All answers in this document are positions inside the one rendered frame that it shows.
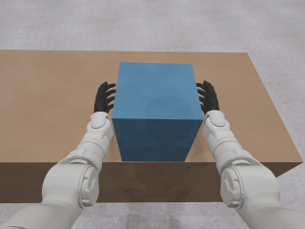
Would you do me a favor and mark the pedestal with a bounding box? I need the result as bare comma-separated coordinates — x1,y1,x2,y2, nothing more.
0,50,304,203

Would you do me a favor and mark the right robot forearm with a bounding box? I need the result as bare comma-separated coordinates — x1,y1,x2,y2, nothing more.
202,110,280,200

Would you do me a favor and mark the robot right upper arm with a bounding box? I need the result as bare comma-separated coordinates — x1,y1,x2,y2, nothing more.
220,165,305,229

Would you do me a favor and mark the robot left hand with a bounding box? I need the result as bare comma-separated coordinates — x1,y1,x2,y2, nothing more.
93,81,116,114

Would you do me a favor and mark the left robot forearm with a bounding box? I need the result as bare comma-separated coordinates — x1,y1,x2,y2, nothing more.
42,112,113,199

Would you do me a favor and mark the robot left upper arm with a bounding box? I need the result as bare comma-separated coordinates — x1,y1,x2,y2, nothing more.
0,163,99,229

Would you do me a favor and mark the robot right hand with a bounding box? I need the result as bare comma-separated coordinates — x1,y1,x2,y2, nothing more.
195,80,220,115

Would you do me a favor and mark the carton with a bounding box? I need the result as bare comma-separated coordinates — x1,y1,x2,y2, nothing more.
112,62,204,162

